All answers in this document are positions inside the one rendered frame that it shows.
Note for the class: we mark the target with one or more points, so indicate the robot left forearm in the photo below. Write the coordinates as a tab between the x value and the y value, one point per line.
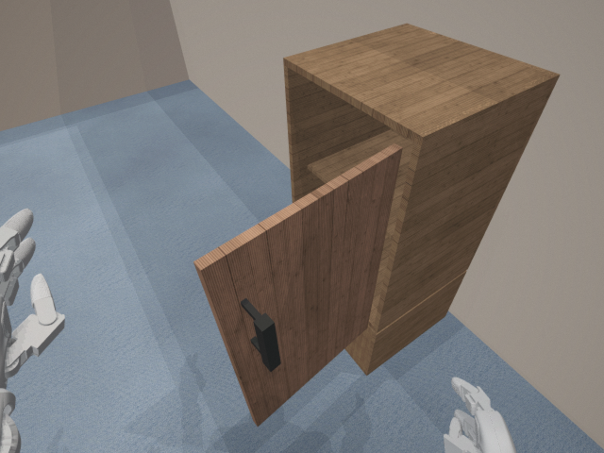
10	439

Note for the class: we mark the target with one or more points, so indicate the right robot hand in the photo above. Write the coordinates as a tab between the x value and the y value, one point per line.
488	432

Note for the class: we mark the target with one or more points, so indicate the cupboard door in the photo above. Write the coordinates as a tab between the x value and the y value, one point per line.
312	268

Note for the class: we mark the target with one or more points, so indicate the left robot hand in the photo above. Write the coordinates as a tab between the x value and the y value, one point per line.
38	331

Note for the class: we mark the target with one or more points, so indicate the handle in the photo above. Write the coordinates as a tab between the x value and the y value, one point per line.
266	340

